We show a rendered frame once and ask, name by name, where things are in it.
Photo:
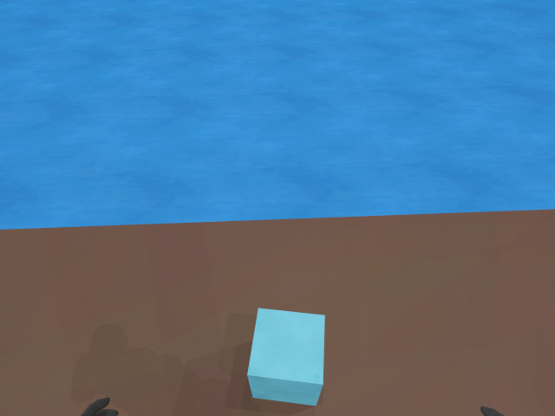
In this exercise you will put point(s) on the left robot hand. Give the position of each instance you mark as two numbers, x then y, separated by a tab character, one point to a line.
96	409

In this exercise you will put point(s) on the carton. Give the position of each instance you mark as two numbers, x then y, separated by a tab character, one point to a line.
286	362

